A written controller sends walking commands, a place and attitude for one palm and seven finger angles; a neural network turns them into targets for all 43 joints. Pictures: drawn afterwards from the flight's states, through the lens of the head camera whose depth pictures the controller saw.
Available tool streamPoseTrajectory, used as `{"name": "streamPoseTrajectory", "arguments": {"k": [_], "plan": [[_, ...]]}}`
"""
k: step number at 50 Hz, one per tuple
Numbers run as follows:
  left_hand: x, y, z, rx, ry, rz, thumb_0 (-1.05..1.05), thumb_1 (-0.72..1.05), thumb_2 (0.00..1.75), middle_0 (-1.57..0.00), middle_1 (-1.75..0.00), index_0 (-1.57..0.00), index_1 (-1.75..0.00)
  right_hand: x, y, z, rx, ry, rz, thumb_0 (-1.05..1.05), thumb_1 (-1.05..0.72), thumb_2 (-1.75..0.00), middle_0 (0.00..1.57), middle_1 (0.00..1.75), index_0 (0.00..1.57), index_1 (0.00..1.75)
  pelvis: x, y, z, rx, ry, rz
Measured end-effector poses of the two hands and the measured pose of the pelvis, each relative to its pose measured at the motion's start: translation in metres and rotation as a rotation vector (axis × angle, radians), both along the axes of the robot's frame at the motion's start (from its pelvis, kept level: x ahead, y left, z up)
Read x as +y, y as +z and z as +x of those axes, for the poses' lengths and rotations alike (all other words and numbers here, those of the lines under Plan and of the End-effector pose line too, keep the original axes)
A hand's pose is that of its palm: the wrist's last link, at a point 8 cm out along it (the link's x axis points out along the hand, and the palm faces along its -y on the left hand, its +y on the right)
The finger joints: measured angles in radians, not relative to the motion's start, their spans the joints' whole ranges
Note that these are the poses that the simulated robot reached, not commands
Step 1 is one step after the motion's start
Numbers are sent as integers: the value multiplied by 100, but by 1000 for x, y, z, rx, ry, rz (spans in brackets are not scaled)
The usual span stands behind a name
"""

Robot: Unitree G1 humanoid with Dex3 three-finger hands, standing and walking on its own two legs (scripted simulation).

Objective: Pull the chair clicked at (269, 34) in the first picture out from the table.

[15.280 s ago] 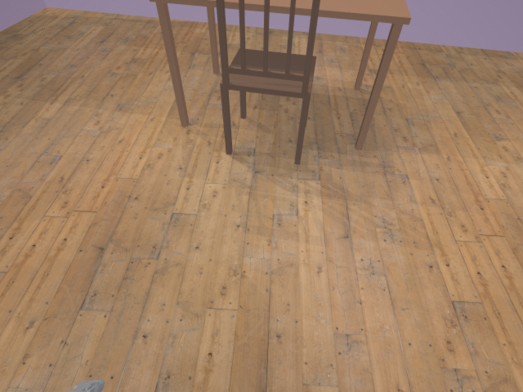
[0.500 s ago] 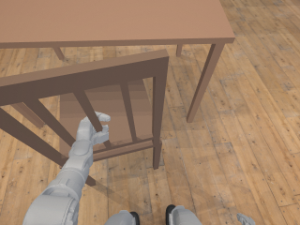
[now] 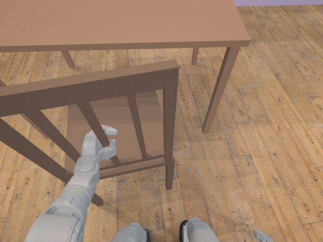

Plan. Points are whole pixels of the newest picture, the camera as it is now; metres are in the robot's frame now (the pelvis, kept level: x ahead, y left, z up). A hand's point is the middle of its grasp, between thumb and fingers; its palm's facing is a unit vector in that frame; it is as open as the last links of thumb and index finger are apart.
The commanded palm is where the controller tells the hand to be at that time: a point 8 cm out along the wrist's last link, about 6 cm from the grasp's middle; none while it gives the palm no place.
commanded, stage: step backward, pulling the chair out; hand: left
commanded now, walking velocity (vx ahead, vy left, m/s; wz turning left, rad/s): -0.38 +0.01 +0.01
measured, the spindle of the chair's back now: (103, 138) +0.39 +0.17 -0.03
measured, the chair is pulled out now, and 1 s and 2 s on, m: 0.22 0.32 0.55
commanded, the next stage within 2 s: stop walking, hand still on the chair in 1.92 s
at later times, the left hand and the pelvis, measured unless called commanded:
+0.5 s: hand (112, 156) +0.34 +0.14 -0.05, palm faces +0.08 -0.97 -0.21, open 5.3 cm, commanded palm +0.34 +0.19 -0.05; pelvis -0.04 -0.01 +0.01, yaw +1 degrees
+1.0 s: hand (109, 186) +0.26 +0.14 -0.05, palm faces +0.00 -0.98 -0.21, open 5.3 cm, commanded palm +0.25 +0.19 -0.04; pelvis -0.12 +0.01 +0.01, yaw +1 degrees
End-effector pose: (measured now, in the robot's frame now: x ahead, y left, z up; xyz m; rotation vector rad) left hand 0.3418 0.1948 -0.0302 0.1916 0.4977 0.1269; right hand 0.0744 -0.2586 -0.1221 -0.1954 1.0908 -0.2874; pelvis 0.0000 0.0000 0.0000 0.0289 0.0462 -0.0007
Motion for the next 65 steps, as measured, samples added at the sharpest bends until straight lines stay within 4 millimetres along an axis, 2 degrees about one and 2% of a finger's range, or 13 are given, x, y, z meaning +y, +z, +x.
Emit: {"name": "streamPoseTrajectory", "arguments": {"k": [9, 13, 18, 22, 28, 32, 43, 54, 60, 65], "plan": [[3, 1, -3, 12, -46, -11, 3, 70, 80, -30, -118, -49, -145, 0, 12, -7, 13, 19, -60, 0, -90, -90, 20, 30, 20, 30, 11, 3, -10, -5, -8, -10], [3, 1, -5, 9, -38, -6, 3, 70, 80, -30, -119, -49, -145, 5, 8, -7, 0, 32, -35, 0, -90, -90, 20, 30, 20, 30, 4, 1, -13, -8, -21, -10], [0, 1, -11, 9, -7, 4, 3, 68, 82, -32, -117, -49, -145, 3, 0, -11, -11, 31, 11, 0, -90, -90, 20, 30, 20, 30, -9, 0, -25, -8, -23, -28], [-3, 1, -19, 13, 14, 5, 3, 68, 83, -33, -116, -49, -145, -7, -1, -23, -7, 10, 8, 0, -90, -90, 20, 30, 21, 30, -12, 1, -34, -3, -4, -23], [-5, 3, -33, 42, -15, -14, 4, 69, 79, -30, -117, -49, -145, -20, 11, -49, 57, 21, -67, 0, -90, -90, 20, 30, 20, 30, 1, 8, -47, 19, 39, -11], [-3, 3, -43, 44, -54, -17, 4, 70, 78, -28, -118, -49, -145, -18, 19, -63, 80, 21, -96, 0, -90, -90, 20, 30, 20, 30, 8, 10, -62, 13, 12, 10], [-5, 3, -75, 27, -40, 14, 3, 67, 81, -32, -118, -49, -145, 3, 0, -87, 15, -13, 18, 0, -90, -90, 20, 30, 20, 30, -4, 3, -97, -3, -20, -13], [-2, 4, -123, 40, -83, -2, 3, 69, 79, -28, -120, -49, -145, 7, 10, -143, 62, 14, -38, 0, -90, -90, 20, 30, 20, 30, 15, 9, -136, -5, -14, -14], [-1, 4, -144, 35, -64, 11, 4, 68, 81, -30, -120, -49, -145, 12, 4, -160, 63, 42, 11, 0, -90, -90, 20, 30, 20, 30, 2, 8, -153, -9, -38, -31], [-4, 5, -162, 41, -34, 15, 4, 67, 82, -32, -118, -49, -145, 1, 2, -173, 13, -3, 24, 0, -90, -90, 20, 30, 21, 30, -6, 8, -179, -17, -32, -41]]}}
